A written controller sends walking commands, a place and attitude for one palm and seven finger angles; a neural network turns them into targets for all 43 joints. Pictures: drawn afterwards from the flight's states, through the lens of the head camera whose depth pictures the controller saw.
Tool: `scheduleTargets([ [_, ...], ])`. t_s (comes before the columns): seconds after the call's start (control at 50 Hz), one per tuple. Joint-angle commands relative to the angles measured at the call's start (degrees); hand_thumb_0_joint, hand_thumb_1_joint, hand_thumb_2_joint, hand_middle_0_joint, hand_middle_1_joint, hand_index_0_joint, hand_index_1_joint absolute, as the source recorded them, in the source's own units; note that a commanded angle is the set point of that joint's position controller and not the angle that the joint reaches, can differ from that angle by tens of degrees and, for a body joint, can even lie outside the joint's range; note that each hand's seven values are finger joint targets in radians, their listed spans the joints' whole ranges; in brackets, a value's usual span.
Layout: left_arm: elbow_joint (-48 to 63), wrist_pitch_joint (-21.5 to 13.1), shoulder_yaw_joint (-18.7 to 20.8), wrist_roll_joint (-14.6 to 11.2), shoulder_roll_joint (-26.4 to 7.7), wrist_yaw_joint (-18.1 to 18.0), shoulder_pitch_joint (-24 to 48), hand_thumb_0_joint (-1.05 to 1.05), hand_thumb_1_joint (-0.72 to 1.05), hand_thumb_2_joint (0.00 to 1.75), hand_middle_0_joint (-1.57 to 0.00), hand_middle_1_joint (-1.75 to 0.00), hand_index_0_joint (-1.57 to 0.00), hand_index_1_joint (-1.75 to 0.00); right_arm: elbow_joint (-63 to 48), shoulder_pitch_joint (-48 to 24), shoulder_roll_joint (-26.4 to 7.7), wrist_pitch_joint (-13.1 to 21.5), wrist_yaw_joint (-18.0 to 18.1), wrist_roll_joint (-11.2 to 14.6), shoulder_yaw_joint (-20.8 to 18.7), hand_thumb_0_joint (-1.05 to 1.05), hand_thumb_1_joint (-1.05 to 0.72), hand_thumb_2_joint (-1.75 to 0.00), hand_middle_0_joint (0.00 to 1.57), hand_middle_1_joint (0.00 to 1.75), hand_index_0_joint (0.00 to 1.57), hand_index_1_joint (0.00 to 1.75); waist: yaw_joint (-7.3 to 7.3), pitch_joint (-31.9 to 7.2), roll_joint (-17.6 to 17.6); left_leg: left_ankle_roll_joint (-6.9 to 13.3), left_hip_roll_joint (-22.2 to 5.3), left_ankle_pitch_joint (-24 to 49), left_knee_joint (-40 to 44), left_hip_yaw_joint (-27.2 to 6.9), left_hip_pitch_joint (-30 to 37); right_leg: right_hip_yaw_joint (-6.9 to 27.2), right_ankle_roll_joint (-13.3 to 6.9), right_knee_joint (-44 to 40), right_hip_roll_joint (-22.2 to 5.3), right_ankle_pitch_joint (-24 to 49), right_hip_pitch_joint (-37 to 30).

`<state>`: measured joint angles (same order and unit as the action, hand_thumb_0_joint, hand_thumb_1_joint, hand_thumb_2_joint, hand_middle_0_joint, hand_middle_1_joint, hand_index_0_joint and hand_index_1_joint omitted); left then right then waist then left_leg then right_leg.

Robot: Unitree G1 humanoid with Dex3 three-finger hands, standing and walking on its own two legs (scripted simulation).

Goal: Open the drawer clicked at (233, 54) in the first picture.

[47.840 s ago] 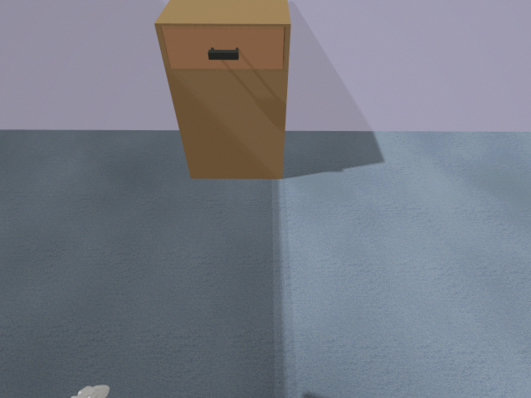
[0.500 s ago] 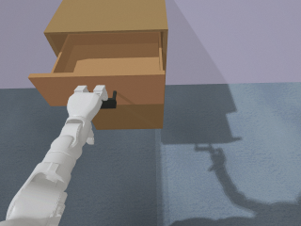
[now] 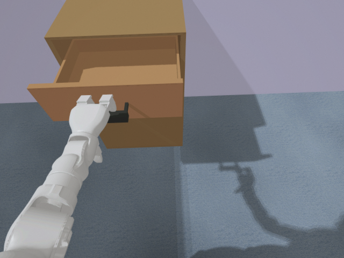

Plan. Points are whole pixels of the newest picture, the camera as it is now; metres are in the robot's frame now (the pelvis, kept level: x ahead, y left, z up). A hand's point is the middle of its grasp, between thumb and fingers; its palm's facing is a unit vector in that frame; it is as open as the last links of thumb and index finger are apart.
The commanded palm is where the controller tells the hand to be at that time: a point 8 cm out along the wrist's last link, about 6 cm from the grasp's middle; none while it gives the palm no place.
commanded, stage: lower the fingers behind the handle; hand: left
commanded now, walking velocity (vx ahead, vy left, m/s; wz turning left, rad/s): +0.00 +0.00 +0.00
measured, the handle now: (110, 111) +0.54 +0.21 -0.04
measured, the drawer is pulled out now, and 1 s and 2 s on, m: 0.25 0.25 0.24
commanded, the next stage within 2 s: lift the fingers back up to retry in 1.70 s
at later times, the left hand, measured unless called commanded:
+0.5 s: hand (103, 131) +0.44 +0.20 -0.01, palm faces -0.02 +0.00 -1.00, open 13.8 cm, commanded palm +0.42 +0.21 +0.05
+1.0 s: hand (102, 133) +0.44 +0.21 -0.02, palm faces +0.00 +0.00 -1.00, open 13.9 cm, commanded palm +0.42 +0.21 +0.02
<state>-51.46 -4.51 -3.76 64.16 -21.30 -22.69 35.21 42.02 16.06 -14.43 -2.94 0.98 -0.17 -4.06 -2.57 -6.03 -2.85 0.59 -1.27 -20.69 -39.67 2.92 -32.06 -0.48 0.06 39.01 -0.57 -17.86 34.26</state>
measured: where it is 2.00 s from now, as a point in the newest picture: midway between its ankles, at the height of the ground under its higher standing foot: outside the picture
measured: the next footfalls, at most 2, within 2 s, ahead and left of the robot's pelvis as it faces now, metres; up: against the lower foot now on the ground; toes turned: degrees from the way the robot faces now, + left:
none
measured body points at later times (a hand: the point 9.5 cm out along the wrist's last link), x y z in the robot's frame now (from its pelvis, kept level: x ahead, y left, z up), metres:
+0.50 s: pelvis +0.00 +0.01 -0.01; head +0.08 -0.01 +0.43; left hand +0.44 +0.20 +0.04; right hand +0.04 -0.27 -0.15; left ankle -0.02 +0.11 -0.72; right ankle +0.01 -0.12 -0.72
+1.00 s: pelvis -0.01 +0.01 -0.02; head +0.09 +0.00 +0.42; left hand +0.44 +0.20 +0.03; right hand +0.05 -0.27 -0.16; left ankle -0.02 +0.11 -0.72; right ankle +0.01 -0.12 -0.72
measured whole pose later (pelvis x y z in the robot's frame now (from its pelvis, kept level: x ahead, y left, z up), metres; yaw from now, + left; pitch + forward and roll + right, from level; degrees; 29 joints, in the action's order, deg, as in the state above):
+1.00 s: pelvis -0.01 +0.01 -0.02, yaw +0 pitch +19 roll -1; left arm -59.6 -1.3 -5.1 64.9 -20.6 -27.5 41.3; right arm 42.7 17.1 -14.4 -2.6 0.0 -1.1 -4.2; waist -3.6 -8.8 -2.6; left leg 1.1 -1.4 -24.1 -49.1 2.3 -44.2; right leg -0.8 0.5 47.1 -0.6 -20.6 45.6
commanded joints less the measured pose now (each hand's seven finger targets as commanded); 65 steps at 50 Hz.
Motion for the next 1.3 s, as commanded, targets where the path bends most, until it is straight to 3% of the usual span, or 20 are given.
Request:
scheduleTargets([
  [0.0, 9.78, 2.59, 3.57, -0.29, -14.36, -3.22, 28.48, 0.0, -0.5, 0.3, -0.3, -1.2, -0.3, -1.2, -4.38, 3.3, -7.86, 2.06, 0.3, 0.43, -2.41, 0.0, -0.9, -0.9, 0.2, 0.3, 0.2, 0.3, -1.04, -20.57, 1.58, 0.93, 2.77, 17.98, 3.78, -0.17, 8.66, -0.93, -1.92, -3.66, 2.75, 16.94, -11.35],
  [0.02, 8.65, 3.01, 3.15, -0.52, -13.81, -2.68, 27.34, 0.0, -0.5, 0.3, -0.3, -1.2, -0.3, -1.2, -4.35, 3.23, -7.83, 2.01, 0.42, 0.48, -2.54, 0.0, -0.9, -0.9, 0.2, 0.3, 0.2, 0.3, -0.97, -21.06, 1.63, 0.95, 2.83, 17.81, 3.74, -0.02, 9.22, -0.84, -1.89, -3.9, 2.82, 16.83, -11.65],
  [0.06, 7.54, 3.13, -0.15, -1.52, -10.29, -1.05, 29.06, 0.0, -0.5, 0.3, -0.3, -1.2, -0.3, -1.2, -4.18, 3.93, -7.92, 2.23, 0.55, 0.59, -2.54, 0.0, -0.9, -0.9, 0.2, 0.3, 0.2, 0.3, -2.52, -20.16, 3.06, 1.16, 2.59, 17.24, 3.72, -0.4, 10.1, -1.05, -1.69, -4.55, 2.83, 15.97, -10.24],
  [0.18, 4.25, 0.15, 1.24, -1.65, -12.18, 1.59, 26.97, 0.0, -0.5, 0.3, -0.3, -1.2, -0.3, -1.2, -3.92, 5.3, -8.44, 2.29, 1.27, 0.36, -2.23, 0.0, -0.9, -0.9, 0.2, 0.3, 0.2, 0.3, -2.17, -18.48, 4.4, 1.27, 2.71, 16.01, 3.12, -0.7, 7.7, -0.87, -1.78, -4.08, 2.62, 15.37, -8.75],
  [0.26, 4.95, -1.69, 4.93, -0.22, -15.83, -0.83, 26.75, 0.0, -0.5, 0.3, -0.3, -1.2, -0.3, -1.2, -4.01, 5.82, -8.33, 2.46, 0.89, -0.22, -2.37, 0.0, -0.9, -0.9, 0.2, 0.3, 0.2, 0.3, -0.49, -20.32, 1.66, 1.04, 2.83, 17.0, 1.72, -0.59, 5.36, -0.61, -2.1, -1.92, 2.62, 15.69, -8.11],
  [0.3, 5.58, -1.66, 3.91, 0.23, -13.39, -2.68, 26.61, 0.0, -0.5, 0.3, -0.3, -1.2, -0.3, -1.2, -4.06, 5.96, -7.9, 2.62, 0.29, -0.37, -2.71, 0.0, -0.9, -0.9, 0.2, 0.3, 0.2, 0.3, -0.94, -21.64, 0.9, 0.8, 2.6, 18.18, 0.6, -0.71, 6.0, -1.13, -2.24, -0.87, 2.98, 15.85, -6.48],
  [0.42, 4.71, 2.11, 2.57, 0.81, -11.22, -6.11, 30.36, 0.0, -0.5, 0.3, -0.3, -1.2, -0.3, -1.2, -2.85, 6.69, -8.21, 2.54, -0.63, -0.65, -3.27, 0.0, -0.9, -0.9, 0.2, 0.3, 0.2, 0.3, -2.43, -24.35, 0.25, 0.6, 2.1, 19.81, -1.32, -1.12, 6.35, -1.66, -2.23, 0.84, 3.34, 16.33, -3.93],
  [0.46, 3.79, 3.1, 3.89, 0.68, -13.4, -6.12, 31.48, 0.0, -0.5, 0.3, -0.3, -1.2, -0.3, -1.2, -2.39, 6.97, -8.48, 2.31, -0.46, -0.75, -3.07, 0.0, -0.9, -0.9, 0.2, 0.3, 0.2, 0.3, -2.45, -25.12, 1.74, 0.88, 2.3, 18.73, -1.43, -1.02, 5.01, -1.35, -1.99, 0.89, 3.15, 16.43, -5.14],
  [0.54, 4.32, 3.28, 5.17, 0.08, -14.5, -4.74, 28.99, 0.0, -0.5, 0.3, -0.3, -1.2, -0.3, -1.2, -2.48, 7.02, -8.55, 1.86, -0.19, -0.85, -3.06, 0.0, -0.9, -0.9, 0.2, 0.3, 0.2, 0.3, -1.58, -27.45, 0.57, 0.85, 2.27, 22.38, -2.15, -1.09, 6.0, -1.2, -2.1, 1.67, 3.13, 19.57, -6.78],
  [0.6, 2.19, 2.91, 2.29, -0.01, -11.32, -3.7, 27.29, 0.0, -0.5, 0.3, -0.3, -1.2, -0.3, -1.2, -2.46, 7.3, -8.4, 1.8, 0.0, -0.58, -2.95, 0.0, -0.9, -0.9, 0.2, 0.3, 0.2, 0.3, -2.7, -23.39, 2.8, 0.96, 2.12, 19.69, -2.13, -1.12, 4.1, -1.37, -1.89, 1.17, 3.19, 17.76, -4.6],
  [0.68, 1.79, 1.74, 3.32, -0.02, -11.96, -3.51, 24.22, 0.0, -0.5, 0.3, -0.3, -1.2, -0.3, -1.2, -2.49, 7.39, -8.36, 1.88, -0.01, -0.79, -2.98, 0.0, -0.9, -0.9, 0.2, 0.3, 0.2, 0.3, -1.73, -23.8, 2.63, 1.02, 2.21, 20.21, -2.89, -1.0, 3.32, -1.25, -2.02, 1.92, 3.16, 18.21, -4.41],
  [0.72, 1.06, 1.65, 2.19, 0.17, -10.05, -3.72, 23.36, 0.0, -0.5, 0.3, -0.3, -1.2, -0.3, -1.2, -2.36, 7.61, -8.19, 1.94, -0.23, -0.76, -3.11, 0.0, -0.9, -0.9, 0.2, 0.3, 0.2, 0.3, -2.11, -22.18, 2.58, 0.91, 2.05, 19.85, -3.16, -1.01, 2.86, -1.48, -2.05, 2.02, 3.2, 17.68, -2.96],
  [0.84, -1.01, 2.61, 2.63, 0.62, -10.98, -4.39, 24.07, 0.0, -0.5, 0.3, -0.3, -1.2, -0.3, -1.2, -2.21, 7.61, -8.57, 1.51, -0.58, -0.75, -2.96, 0.0, -0.9, -0.9, 0.2, 0.3, 0.2, 0.3, -2.32, -21.39, 2.81, 0.77, 2.24, 17.5, -4.06, -1.14, 0.23, -1.41, -2.19, 2.96, 3.09, 15.64, -1.07],
  [0.88, -1.75, 3.27, 1.02, 0.78, -8.86, -4.57, 23.25, 0.0, -0.5, 0.3, -0.3, -1.2, -0.3, -1.2, -2.59, 7.7, -8.27, 1.57, -0.68, -0.75, -3.02, 0.0, -0.9, -0.9, 0.2, 0.3, 0.2, 0.3, -2.44, -21.69, 3.05, 0.87, 2.27, 17.22, -4.49, -0.98, 0.03, -1.45, -2.08, 3.19, 3.14, 15.4, -0.41],
  [0.98, -5.55, 5.24, 1.21, 0.5, -10.67, -3.98, 24.22, 0.0, -0.5, 0.3, -0.3, -1.2, -0.3, -1.2, -2.45, 7.66, -8.87, 1.26, -0.44, -0.59, -2.46, 0.0, -0.9, -0.9, 0.2, 0.3, 0.2, 0.3, -3.15, -19.22, 4.77, 0.98, 2.41, 12.76, -4.77, -1.08, -3.26, -1.31, -1.85, 3.3, 2.88, 12.1, 1.43],
  [1.02, -6.47, 5.78, -0.37, 0.31, -9.22, -3.39, 24.49, 0.0, -0.5, 0.3, -0.3, -1.2, -0.3, -1.2, -2.95, 7.72, -8.74, 1.22, -0.24, -0.48, -2.3, 0.0, -0.9, -0.9, 0.2, 0.3, 0.2, 0.3, -3.51, -19.46, 4.91, 1.08, 2.55, 11.31, -5.11, -0.81, -4.01, -1.15, -1.72, 3.23, 2.76, 11.2, 1.66],
  [1.06, -7.76, 5.94, 0.58, 0.43, -11.26, -2.7, 24.92, 0.0, -0.5, 0.3, -0.3, -1.2, -0.3, -1.2, -2.8, 8.03, -9.07, 1.05, -0.02, -0.62, -1.99, 0.0, -0.9, -0.9, 0.2, 0.3, 0.2, 0.3, -3.53, -19.07, 4.57, 1.16, 2.57, 10.99, -5.63, -0.89, -5.2, -1.14, -1.7, 3.93, 2.63, 10.97, 2.41],
  [1.1, -8.57, 5.99, -0.68, 0.23, -9.3, -2.0, 23.09, 0.0, -0.5, 0.3, -0.3, -1.2, -0.3, -1.2, -3.48, 7.87, -8.77, 1.06, 0.06, -0.66, -1.96, 0.0, -0.9, -0.9, 0.2, 0.3, 0.2, 0.3, -3.44, -19.84, 5.04, 1.19, 2.59, 10.71, -6.23, -0.71, -5.66, -1.1, -1.65, 4.3, 2.64, 11.03, 2.49],
  [1.2, -9.48, 5.48, -0.49, 0.04, -9.74, -0.64, 21.55, 0.0, -0.5, 0.3, -0.3, -1.2, -0.3, -1.2, -4.24, 8.31, -9.04, 0.94, 0.28, -0.52, -1.7, 0.0, -0.9, -0.9, 0.2, 0.3, 0.2, 0.3, -3.17, -18.91, 5.48, 1.15, 2.43, 8.82, -7.49, -0.87, -8.34, -1.25, -1.62, 5.67, 2.61, 9.07, 4.61],
  [1.28, -10.39, 5.67, -0.97, 0.13, -9.96, -0.25, 22.85, 0.0, -0.5, 0.3, -0.3, -1.2, -0.3, -1.2, -4.25, 8.82, -9.41, 0.96, 0.44, -0.37, -1.59, 0.0, -0.9, -0.9, 0.2, 0.3, 0.2, 0.3, -4.04, -17.79, 6.42, 1.29, 2.26, 6.03, -8.54, -1.19, -10.78, -1.17, -1.52, 6.37, 2.53, 6.19, 7.4],
])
